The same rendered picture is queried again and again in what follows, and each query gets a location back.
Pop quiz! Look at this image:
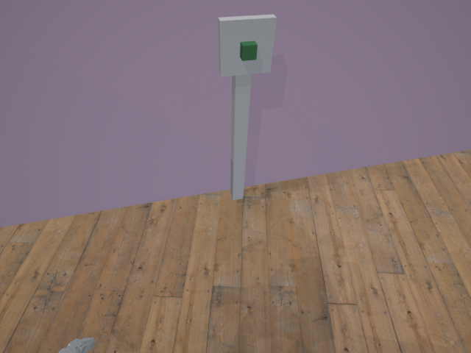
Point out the button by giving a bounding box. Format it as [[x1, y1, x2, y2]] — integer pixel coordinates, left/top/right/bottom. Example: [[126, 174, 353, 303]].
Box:
[[240, 41, 258, 61]]

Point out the robot left hand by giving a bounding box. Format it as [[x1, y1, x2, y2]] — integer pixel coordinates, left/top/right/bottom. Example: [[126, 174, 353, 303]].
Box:
[[58, 338, 96, 353]]

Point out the panel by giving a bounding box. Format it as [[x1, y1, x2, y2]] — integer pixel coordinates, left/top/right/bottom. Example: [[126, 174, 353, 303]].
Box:
[[218, 14, 277, 200]]

